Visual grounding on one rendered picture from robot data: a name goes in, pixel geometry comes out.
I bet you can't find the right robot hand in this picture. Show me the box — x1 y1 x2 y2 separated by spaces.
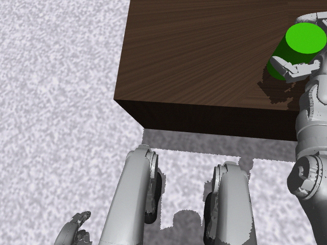
270 12 327 83

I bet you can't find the left robot foot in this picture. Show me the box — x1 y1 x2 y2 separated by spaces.
145 172 162 224

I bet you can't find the right robot arm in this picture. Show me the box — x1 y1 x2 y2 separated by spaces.
287 75 327 245

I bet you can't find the right robot foot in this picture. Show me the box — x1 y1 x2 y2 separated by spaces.
203 192 215 245

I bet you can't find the left robot hand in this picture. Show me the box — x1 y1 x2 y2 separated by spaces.
54 211 92 245

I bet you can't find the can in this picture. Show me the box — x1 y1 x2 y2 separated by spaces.
267 22 327 80

